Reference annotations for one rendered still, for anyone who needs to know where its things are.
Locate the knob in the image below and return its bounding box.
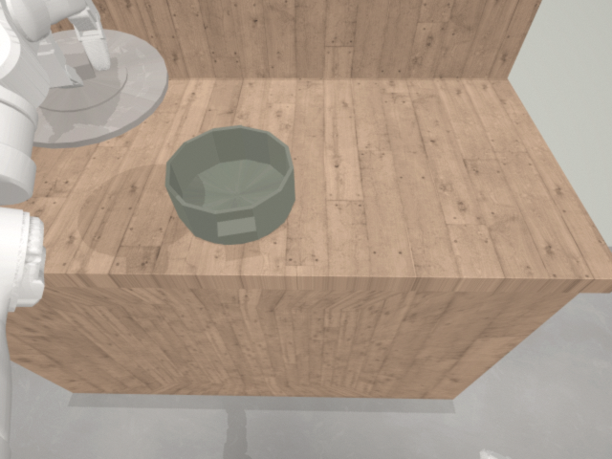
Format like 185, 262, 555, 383
59, 42, 96, 80

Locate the lid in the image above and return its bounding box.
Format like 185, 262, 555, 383
33, 29, 168, 149

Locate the table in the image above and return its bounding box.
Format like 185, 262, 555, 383
0, 0, 612, 400

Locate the robot left forearm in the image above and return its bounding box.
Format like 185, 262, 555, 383
0, 0, 51, 206

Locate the pot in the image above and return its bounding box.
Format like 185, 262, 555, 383
165, 125, 295, 245

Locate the robot left upper arm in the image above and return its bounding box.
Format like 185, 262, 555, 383
0, 207, 46, 459

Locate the robot left hand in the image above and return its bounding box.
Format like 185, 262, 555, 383
37, 0, 111, 89

